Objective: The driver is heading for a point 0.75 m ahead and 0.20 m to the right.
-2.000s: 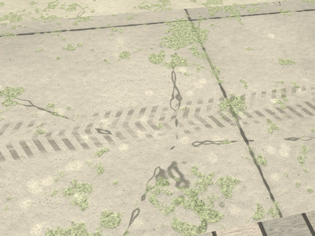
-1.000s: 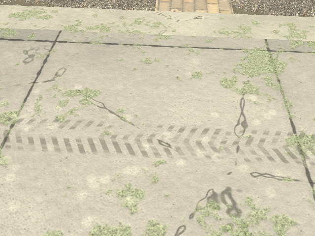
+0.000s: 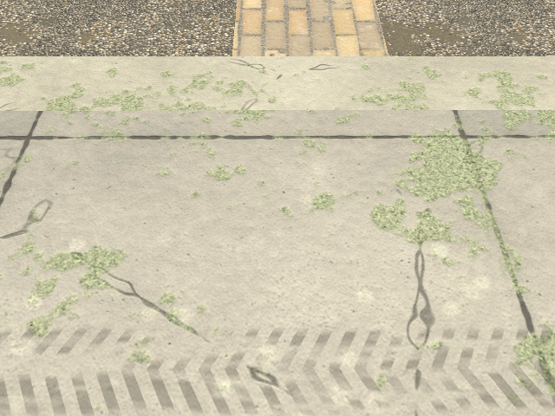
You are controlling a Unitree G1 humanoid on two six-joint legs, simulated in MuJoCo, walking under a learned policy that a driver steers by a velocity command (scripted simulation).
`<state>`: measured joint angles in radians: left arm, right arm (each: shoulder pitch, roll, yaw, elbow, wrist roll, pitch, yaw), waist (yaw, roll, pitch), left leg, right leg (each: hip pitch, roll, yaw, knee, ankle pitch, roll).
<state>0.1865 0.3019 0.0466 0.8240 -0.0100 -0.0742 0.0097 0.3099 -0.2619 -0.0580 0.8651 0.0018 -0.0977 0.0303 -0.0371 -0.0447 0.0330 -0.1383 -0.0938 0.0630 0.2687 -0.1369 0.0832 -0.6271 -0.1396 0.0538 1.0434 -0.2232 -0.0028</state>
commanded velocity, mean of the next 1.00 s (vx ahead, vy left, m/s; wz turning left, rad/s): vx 0.50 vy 0.00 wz -0.05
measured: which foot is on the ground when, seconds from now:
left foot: down 0.00-0.28, up 0.30-0.80, down 0.82-1.00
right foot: up 0.00-0.26, down 0.28-0.84, up 0.86-1.00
